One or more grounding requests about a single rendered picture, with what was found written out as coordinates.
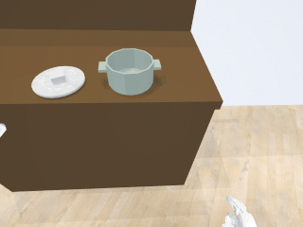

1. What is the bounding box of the table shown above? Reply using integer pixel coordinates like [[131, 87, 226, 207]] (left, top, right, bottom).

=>
[[0, 0, 223, 192]]

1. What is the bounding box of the knob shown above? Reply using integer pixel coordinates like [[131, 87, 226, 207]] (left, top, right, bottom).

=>
[[48, 69, 66, 83]]

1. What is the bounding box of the right robot hand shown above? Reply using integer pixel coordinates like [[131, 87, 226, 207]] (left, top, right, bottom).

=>
[[222, 195, 257, 227]]

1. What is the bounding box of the pot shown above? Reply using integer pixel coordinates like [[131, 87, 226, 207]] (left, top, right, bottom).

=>
[[98, 48, 162, 96]]

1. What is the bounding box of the lid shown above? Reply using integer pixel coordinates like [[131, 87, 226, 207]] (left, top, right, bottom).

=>
[[31, 66, 85, 98]]

